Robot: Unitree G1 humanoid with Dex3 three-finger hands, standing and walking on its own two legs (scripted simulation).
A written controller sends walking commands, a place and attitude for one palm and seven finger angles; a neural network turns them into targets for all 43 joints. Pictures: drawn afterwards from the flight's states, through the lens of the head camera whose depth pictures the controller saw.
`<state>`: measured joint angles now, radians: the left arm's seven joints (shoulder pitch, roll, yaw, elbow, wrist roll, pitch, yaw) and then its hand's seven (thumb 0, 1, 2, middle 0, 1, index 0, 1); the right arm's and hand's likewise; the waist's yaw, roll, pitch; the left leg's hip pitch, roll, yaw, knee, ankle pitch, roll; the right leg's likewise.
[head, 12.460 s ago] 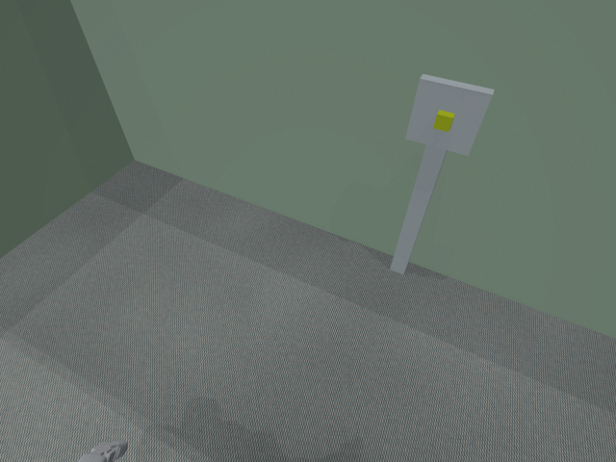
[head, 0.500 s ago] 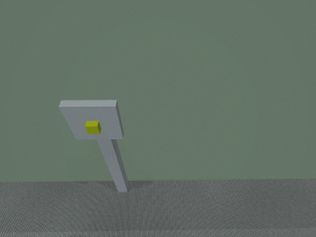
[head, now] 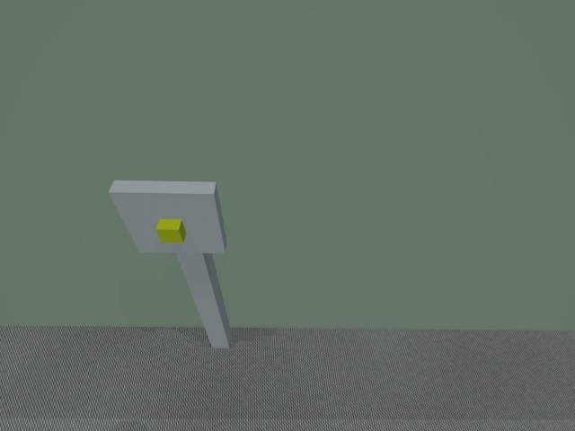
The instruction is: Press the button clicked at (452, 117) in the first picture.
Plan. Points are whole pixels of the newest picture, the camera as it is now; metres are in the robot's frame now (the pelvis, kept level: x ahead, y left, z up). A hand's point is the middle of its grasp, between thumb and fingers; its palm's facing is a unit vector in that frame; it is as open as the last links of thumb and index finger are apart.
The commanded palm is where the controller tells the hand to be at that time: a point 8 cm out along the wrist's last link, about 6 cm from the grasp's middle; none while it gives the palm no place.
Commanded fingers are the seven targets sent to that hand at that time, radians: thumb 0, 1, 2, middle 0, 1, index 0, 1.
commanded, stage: look again from close up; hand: left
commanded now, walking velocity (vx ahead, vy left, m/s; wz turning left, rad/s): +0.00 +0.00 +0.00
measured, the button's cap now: (172, 229) +0.46 +0.25 -0.05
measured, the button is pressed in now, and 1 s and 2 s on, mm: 0 0 0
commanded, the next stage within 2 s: raise the hand and make a fist in 0.28 s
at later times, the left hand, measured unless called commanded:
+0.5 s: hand out of the picture +0.10 +0.19 -0.10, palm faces +0.24 -0.95 -0.21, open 7.1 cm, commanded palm +0.08 +0.23 -0.07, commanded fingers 0.00 0.90 0.90 -0.39 -0.51 -0.39 -0.51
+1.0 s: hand out of the picture +0.11 +0.17 -0.04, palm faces +0.12 -0.99 -0.08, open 4.1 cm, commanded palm +0.09 +0.23 -0.06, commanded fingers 0.00 0.90 0.90 -1.08 -1.26 -1.08 -1.26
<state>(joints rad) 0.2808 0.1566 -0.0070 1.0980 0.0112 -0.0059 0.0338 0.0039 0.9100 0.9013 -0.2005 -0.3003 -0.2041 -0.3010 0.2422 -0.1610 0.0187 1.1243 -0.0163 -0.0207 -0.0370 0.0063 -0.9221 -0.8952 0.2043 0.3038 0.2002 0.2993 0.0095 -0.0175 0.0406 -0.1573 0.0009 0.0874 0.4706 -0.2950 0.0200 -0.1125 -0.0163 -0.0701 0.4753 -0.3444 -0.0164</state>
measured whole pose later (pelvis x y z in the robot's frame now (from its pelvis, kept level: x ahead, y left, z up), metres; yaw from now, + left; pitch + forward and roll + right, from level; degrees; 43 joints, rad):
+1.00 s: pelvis -0.09 -0.03 -0.12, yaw +3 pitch +14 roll -2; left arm 0.41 0.20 0.12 -0.03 -0.25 -0.62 -0.21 0.02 0.90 0.90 -0.82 -0.98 -0.82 -0.98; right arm 0.14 -0.21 0.01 0.54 0.00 -0.22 -0.05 0.01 -0.91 -0.90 0.20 0.30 0.20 0.30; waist 0.05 0.02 -0.13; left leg -1.04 0.05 -0.03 1.29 -0.50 -0.01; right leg -0.94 -0.01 -0.18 1.27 -0.58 -0.08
